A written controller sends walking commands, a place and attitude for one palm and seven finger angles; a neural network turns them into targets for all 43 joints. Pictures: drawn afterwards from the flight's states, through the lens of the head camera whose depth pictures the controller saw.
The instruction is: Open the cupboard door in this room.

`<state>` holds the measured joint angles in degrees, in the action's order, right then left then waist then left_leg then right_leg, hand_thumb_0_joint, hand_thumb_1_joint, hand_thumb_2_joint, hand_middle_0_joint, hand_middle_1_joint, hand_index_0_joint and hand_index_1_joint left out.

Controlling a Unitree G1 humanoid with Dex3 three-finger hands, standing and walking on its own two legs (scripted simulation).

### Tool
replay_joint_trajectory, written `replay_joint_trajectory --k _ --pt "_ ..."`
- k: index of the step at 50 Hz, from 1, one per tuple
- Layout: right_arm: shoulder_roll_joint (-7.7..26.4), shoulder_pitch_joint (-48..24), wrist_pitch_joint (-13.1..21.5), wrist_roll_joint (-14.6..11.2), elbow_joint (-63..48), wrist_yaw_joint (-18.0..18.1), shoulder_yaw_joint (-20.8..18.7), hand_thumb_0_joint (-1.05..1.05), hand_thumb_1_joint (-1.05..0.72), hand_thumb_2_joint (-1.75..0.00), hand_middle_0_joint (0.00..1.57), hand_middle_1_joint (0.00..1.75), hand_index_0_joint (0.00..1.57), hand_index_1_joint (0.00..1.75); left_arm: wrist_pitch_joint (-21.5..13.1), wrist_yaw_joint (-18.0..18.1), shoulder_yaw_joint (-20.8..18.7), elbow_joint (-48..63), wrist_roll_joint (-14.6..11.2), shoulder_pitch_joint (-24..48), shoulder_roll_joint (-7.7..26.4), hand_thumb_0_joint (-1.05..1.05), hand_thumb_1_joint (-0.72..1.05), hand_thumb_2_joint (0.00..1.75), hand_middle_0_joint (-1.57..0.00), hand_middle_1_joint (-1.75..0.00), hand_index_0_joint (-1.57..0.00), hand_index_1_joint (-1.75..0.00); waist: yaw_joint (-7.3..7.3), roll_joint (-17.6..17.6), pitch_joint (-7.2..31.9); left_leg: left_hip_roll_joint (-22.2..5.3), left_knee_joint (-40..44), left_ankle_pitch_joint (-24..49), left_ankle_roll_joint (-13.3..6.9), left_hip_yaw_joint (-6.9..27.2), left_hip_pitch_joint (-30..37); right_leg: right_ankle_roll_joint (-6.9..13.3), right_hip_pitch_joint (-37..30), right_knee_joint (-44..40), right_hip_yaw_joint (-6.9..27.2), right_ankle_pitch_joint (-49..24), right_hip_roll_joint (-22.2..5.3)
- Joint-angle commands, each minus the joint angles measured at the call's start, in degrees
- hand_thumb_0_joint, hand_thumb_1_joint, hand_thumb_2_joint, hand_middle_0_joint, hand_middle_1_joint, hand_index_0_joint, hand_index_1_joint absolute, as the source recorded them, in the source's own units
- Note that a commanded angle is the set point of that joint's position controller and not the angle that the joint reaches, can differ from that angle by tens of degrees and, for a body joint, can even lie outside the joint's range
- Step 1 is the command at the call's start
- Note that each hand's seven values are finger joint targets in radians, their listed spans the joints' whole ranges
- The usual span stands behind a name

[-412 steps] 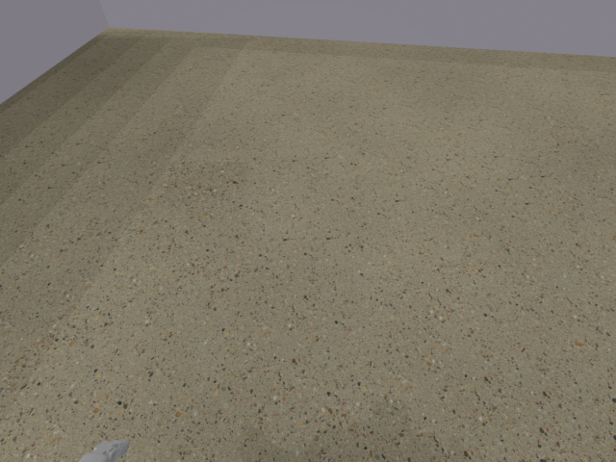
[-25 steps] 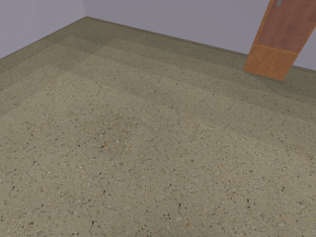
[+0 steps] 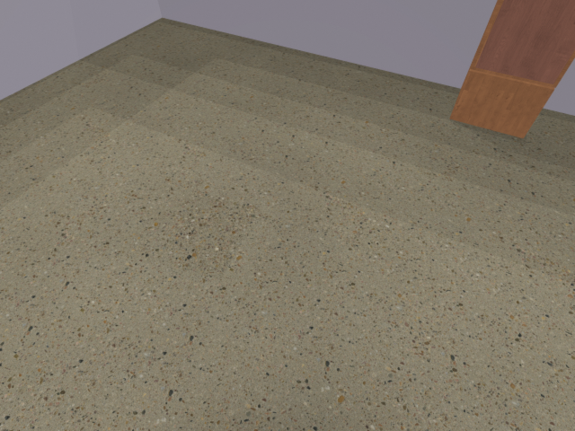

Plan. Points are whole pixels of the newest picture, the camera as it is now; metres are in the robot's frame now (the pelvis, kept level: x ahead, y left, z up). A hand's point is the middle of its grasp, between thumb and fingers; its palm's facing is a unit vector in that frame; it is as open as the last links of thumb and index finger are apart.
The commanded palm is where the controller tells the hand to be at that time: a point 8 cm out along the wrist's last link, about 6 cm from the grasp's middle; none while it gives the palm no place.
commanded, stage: turn or walk to find it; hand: left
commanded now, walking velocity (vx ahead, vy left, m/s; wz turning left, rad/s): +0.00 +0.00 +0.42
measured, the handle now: out of the picture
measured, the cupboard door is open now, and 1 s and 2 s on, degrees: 0 0 0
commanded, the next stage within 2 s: stand and wait in 0.08 s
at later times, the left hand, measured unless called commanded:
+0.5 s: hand out of the picture +0.02 +0.22 -0.17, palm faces +0.16 -0.96 -0.22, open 7.4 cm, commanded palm none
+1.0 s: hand out of the picture -0.03 +0.15 -0.18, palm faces +0.28 -0.94 -0.18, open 7.4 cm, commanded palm none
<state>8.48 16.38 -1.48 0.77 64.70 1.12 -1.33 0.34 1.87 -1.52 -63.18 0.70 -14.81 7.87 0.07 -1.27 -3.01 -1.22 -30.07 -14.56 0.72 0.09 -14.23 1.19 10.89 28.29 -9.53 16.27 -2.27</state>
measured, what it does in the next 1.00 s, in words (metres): steps on the spot: right foot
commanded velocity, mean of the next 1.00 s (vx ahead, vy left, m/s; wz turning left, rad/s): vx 0.00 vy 0.00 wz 0.17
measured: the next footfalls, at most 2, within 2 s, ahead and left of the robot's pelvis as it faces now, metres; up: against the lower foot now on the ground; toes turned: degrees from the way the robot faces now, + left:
right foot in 0.54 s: +0.05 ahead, -0.12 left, +0.00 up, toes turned +3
right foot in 1.60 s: +0.05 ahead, -0.14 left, +0.00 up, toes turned +23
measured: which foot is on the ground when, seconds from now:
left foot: down 0.00-1.00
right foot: down 0.00-0.18, up 0.20-0.52, down 0.54-1.00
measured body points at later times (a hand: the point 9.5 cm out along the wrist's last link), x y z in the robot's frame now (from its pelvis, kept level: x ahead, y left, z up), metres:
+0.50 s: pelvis +0.01 +0.02 +0.01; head +0.02 +0.03 +0.45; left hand +0.02 +0.27 -0.15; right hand +0.07 -0.20 -0.15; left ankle -0.01 +0.12 -0.74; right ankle +0.00 -0.12 -0.72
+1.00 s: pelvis +0.00 -0.02 +0.00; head +0.03 -0.01 +0.44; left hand -0.04 +0.20 -0.17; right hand +0.04 -0.25 -0.16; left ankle -0.03 +0.10 -0.72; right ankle +0.01 -0.12 -0.74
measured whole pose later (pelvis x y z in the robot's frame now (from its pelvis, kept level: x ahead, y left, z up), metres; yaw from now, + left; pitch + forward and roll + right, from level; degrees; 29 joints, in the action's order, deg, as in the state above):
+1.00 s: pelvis +0.00 -0.02 +0.00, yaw +14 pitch -1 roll -1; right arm 10.0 15.9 -3.0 0.5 64.8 1.0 -3.1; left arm 0.1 1.8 -2.2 -62.2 1.5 -14.7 7.1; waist 0.3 -1.0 -4.6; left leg -3.1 -43.3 -25.4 1.6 -2.8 -18.4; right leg 1.5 11.4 30.7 -10.6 17.7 -2.5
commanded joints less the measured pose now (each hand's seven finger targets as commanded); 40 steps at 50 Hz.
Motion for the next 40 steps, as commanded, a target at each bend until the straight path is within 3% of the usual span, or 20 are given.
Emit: replay_joint_trajectory --k 1,3,5,7,8,9,10,11,13,15,20,23,25,27,28,29,30,31,35,40 --pt "5.1 0.6 -0.2 0.3 -4.6 0.0 -1.9 0.0 -0.9 -0.9 0.2 0.3 0.2 0.3 0.0 0.7 -2.7 4.1 0.7 -1.0 10.7 0.0 0.9 0.9 -0.2 -0.3 -0.2 -0.3 1.05 10.4 -1.5 -2.4 -15.8 -9.3 0.1 -2.1 -8.3 7.8 2.0 -12.8 12.8 -3.1 -19.2" --pt "4.9 -0.5 -0.4 0.0 -5.6 -0.4 -2.4 0.0 -0.9 -0.9 0.2 0.3 0.2 0.3 -0.1 0.8 -3.0 5.1 1.1 0.5 10.6 0.0 0.9 0.9 -0.2 -0.3 -0.2 -0.3 0.73 9.4 -2.7 -3.8 -20.5 -12.4 0.3 -2.8 -8.8 8.6 4.5 -12.1 11.2 -7.9 -20.9" --pt "3.7 0.4 0.1 -0.2 -5.8 -0.6 -2.1 0.0 -0.9 -0.9 0.2 0.3 0.2 0.3 -0.3 0.7 -3.3 5.5 1.3 1.6 11.3 0.0 0.9 0.9 -0.2 -0.3 -0.2 -0.3 0.12 8.2 -1.2 -4.3 -12.3 -10.8 0.8 -3.4 -7.0 7.5 1.9 -6.4 7.3 -15.7 -19.5" --pt "3.8 4.0 1.1 -0.1 -4.7 -0.6 -1.9 0.0 -0.9 -0.9 0.2 0.3 0.2 0.3 0.1 0.4 -3.0 5.4 0.5 1.1 10.6 0.0 0.9 0.9 -0.2 -0.3 -0.2 -0.3 -1.26 2.2 2.3 -3.8 1.7 4.0 0.4 -2.9 2.1 2.9 4.0 2.7 2.6 -13.3 -15.1" --pt "7.3 5.7 1.9 0.2 -4.6 -0.4 -2.3 0.0 -0.9 -0.9 0.2 0.3 0.2 0.3 0.6 0.1 -2.5 5.8 0.0 -0.5 7.6 0.0 0.9 0.9 -0.2 -0.3 -0.2 -0.3 -1.19 -11.2 3.5 -11.3 8.4 16.0 -2.9 10.4 5.7 -1.4 9.7 11.9 -0.7 -1.6 -7.7" --pt "10.7 6.4 2.0 0.5 -4.6 0.3 -2.7 0.0 -0.9 -0.9 0.2 0.3 0.2 0.3 0.8 0.3 -1.5 7.0 -0.3 -0.2 5.1 0.0 0.9 0.9 -0.2 -0.3 -0.2 -0.3 -1.32 -19.4 3.5 -19.7 13.3 27.9 -8.5 20.2 6.5 -3.9 14.4 20.7 0.7 15.9 -2.7" --pt "11.1 5.2 1.7 0.8 -4.4 0.6 -2.8 0.0 -0.9 -0.9 0.2 0.3 0.2 0.3 1.0 0.5 -1.5 6.9 0.0 1.1 5.9 0.0 0.9 0.9 -0.2 -0.3 -0.2 -0.3 -1.6 -13.6 3.8 -20.6 14.2 20.4 -11.2 18.2 2.8 -2.5 11.0 26.8 5.3 18.7 -2.6" --pt "10.1 3.3 2.2 0.9 -4.7 1.0 -2.5 0.0 -0.9 -0.9 0.2 0.3 0.2 0.3 1.4 0.5 -1.5 6.0 0.2 2.3 5.4 0.0 0.9 0.9 -0.2 -0.3 -0.2 -0.3 -1.31 -14.8 3.2 -18.4 15.3 16.5 -10.3 17.8 2.1 -2.4 13.1 29.2 7.7 16.5 -3.4" --pt "8.5 1.0 2.6 0.7 -5.3 1.3 -1.9 0.0 -0.9 -0.9 0.2 0.3 0.2 0.3 1.0 -0.1 -1.4 5.2 0.5 2.6 5.9 0.0 0.9 0.9 -0.2 -0.3 -0.2 -0.3 -0.48 -8.2 2.6 -16.5 14.3 17.2 -9.5 14.9 3.7 -2.6 14.7 29.9 8.9 11.8 -3.8" --pt "8.5 0.6 3.0 0.5 -5.0 1.6 -1.7 0.0 -0.9 -0.9 0.2 0.3 0.2 0.3 0.6 -0.4 -0.9 4.2 0.5 1.6 4.8 0.0 0.9 0.9 -0.2 -0.3 -0.2 -0.3 -0.19 -4.1 3.9 -14.8 12.8 25.5 -9.6 10.6 8.2 -3.5 14.9 27.6 8.8 9.4 -3.5" --pt "8.9 2.2 3.0 0.3 -3.4 1.5 -2.0 0.0 -0.9 -0.9 0.2 0.3 0.2 0.3 0.5 -0.2 -0.2 4.0 0.2 2.5 4.5 0.0 0.9 0.9 -0.2 -0.3 -0.2 -0.3 -1.28 -3.9 5.4 -13.3 11.0 34.7 -9.4 6.8 13.1 -4.2 10.8 15.8 7.7 9.3 -2.8" --pt "9.1 1.1 2.7 0.3 -3.0 1.1 -2.1 0.0 -0.9 -0.9 0.2 0.3 0.2 0.3 0.3 0.0 -0.1 2.9 0.1 0.8 5.1 0.0 0.9 0.9 -0.2 -0.3 -0.2 -0.3 -0.55 -6.2 4.0 -12.1 10.8 29.6 -8.2 5.7 10.2 -3.9 6.0 6.1 6.5 6.0 -2.3" --pt "8.6 -0.9 2.6 -0.1 -3.1 1.0 -2.0 0.0 -0.9 -0.9 0.2 0.3 0.2 0.3 -0.1 0.2 0.0 0.9 0.2 -3.2 5.7 0.0 0.9 0.9 -0.2 -0.3 -0.2 -0.3 1.3 -4.1 3.3 -9.7 9.0 19.1 -5.6 4.1 4.5 -3.9 -1.5 -4.3 6.1 -4.6 -2.6" --pt "5.4 -0.8 2.4 -0.7 -3.2 0.6 -1.3 0.0 -0.9 -0.9 0.2 0.3 0.2 0.3 -1.1 0.4 0.1 0.3 0.5 -2.8 8.4 0.0 0.9 0.9 -0.2 -0.3 -0.2 -0.3 0.05 3.4 1.5 -5.2 6.9 8.8 -1.5 1.0 0.9 -1.4 -2.8 -8.5 13.7 -11.7 -8.0" --pt "4.6 -0.4 2.3 -0.7 -3.2 0.3 -1.0 0.0 -0.9 -0.9 0.2 0.3 0.2 0.3 -1.2 0.4 0.2 0.7 0.3 -1.6 9.4 0.0 0.9 0.9 -0.2 -0.3 -0.2 -0.3 -0.45 5.0 0.1 -3.7 7.8 4.4 -0.7 -0.1 0.7 -0.1 -0.8 -9.1 14.5 -11.9 -10.1" --pt "4.5 -0.3 2.1 -0.5 -2.8 0.1 -0.9 0.0 -0.9 -0.9 0.2 0.3 0.2 0.3 -1.1 0.3 0.5 0.7 0.2 -1.2 9.6 0.0 0.9 0.9 -0.2 -0.3 -0.2 -0.3 -0.75 3.1 -1.8 -3.0 9.0 2.5 -0.6 -0.2 2.5 0.3 2.9 -9.0 13.8 -8.3 -10.2" --pt "4.3 0.2 1.6 -0.1 -2.1 0.2 -0.8 0.0 -0.9 -0.9 0.2 0.3 0.2 0.3 -1.4 0.1 0.2 0.4 0.2 -0.6 9.7 0.0 0.9 0.9 -0.2 -0.3 -0.2 -0.3 -0.87 9.5 -2.6 -3.0 8.1 2.6 -0.1 -0.8 2.8 0.6 4.4 -9.8 14.4 -5.9 -8.9" --pt "4.9 0.4 1.4 0.0 -2.0 0.3 -0.9 0.0 -0.9 -0.9 0.2 0.3 0.2 0.3 -1.5 0.1 0.4 0.3 0.1 -1.1 8.8 0.0 0.9 0.9 -0.2 -0.3 -0.2 -0.3 -0.79 11.5 -3.4 -3.2 7.7 2.3 -0.2 -1.2 4.7 0.8 6.8 -11.8 14.8 -2.5 -8.6" --pt "4.8 1.9 1.9 -0.1 -0.6 0.3 -0.4 0.0 -0.9 -0.9 0.2 0.3 0.2 0.3 -1.5 0.2 0.7 0.0 -0.1 -2.6 7.3 0.0 0.9 0.9 -0.2 -0.3 -0.2 -0.3 -0.52 5.5 -3.4 -4.7 9.5 8.0 -0.8 -0.2 5.5 -0.1 4.9 -10.1 12.2 -5.6 -6.3" --pt "4.8 1.3 1.3 -0.1 -1.6 0.3 -0.7 0.0 -0.9 -0.9 0.2 0.3 0.2 0.3 -1.1 0.5 -0.9 0.9 -0.3 -3.9 9.4 0.0 0.9 0.9 -0.2 -0.3 -0.2 -0.3 0.28 4.2 0.1 -3.3 4.4 8.1 0.1 -1.6 0.8 1.1 -0.4 -8.4 12.0 -9.5 -9.2"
